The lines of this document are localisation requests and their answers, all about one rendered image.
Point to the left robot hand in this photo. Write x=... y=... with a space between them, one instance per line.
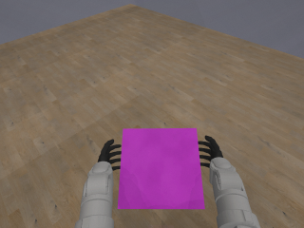
x=106 y=155

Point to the robot right forearm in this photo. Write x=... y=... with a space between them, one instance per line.
x=232 y=203

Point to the carton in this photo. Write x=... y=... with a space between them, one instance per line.
x=160 y=169

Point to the robot left forearm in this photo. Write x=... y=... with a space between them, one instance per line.
x=97 y=198

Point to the right robot hand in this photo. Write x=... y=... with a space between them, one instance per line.
x=214 y=150

